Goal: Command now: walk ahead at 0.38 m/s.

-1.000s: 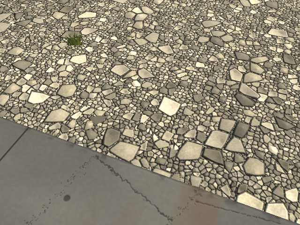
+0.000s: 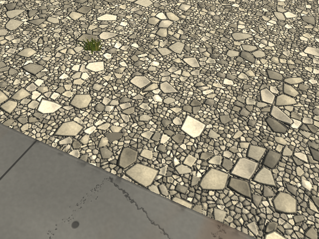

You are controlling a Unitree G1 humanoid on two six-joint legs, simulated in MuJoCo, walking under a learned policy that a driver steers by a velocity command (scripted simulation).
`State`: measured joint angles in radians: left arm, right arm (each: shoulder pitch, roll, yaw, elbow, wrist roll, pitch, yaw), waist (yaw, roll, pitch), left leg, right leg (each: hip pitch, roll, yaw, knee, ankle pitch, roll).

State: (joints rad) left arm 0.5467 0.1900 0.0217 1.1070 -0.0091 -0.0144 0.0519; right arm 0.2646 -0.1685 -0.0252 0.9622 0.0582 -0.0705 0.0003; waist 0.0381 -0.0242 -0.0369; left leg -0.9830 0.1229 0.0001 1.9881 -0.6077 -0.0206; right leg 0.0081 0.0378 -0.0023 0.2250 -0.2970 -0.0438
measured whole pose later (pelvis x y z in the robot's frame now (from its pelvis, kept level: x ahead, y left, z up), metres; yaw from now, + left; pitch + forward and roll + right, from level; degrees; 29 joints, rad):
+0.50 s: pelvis +0.18 +0.14 +0.12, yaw -7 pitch +0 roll +0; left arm 0.16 0.24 0.04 0.77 -0.01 0.03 0.04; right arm 0.26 -0.17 -0.01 0.91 -0.03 -0.08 -0.03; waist -0.02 -0.05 0.01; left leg -0.32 0.06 0.28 0.49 -0.18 0.08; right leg -0.68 -0.01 0.03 1.30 -0.20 -0.03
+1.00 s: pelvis +0.25 +0.08 +0.12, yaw -24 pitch +1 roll +1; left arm 0.30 0.27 0.09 0.69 -0.03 -0.01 -0.04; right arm 0.13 -0.33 -0.09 0.78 0.04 -0.03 0.02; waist 0.03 0.05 0.02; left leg -0.39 0.10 0.16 1.00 -0.45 0.02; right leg -0.25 -0.02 -0.09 0.57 -0.34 -0.08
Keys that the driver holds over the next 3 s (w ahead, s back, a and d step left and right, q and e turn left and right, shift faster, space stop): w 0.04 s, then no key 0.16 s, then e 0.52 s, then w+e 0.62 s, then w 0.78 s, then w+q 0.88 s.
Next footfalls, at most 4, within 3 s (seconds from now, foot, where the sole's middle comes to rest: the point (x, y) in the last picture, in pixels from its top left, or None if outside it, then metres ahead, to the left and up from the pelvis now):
0.16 left None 0.29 0.21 -0.65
0.92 right None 0.23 -0.01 -0.65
1.38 left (167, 185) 0.68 0.00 -0.65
1.88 right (257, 184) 0.71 -0.38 -0.65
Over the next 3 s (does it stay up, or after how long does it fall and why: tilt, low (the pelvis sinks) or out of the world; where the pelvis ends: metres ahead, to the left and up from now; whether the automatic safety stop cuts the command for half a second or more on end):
stays up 1.19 -0.55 0.12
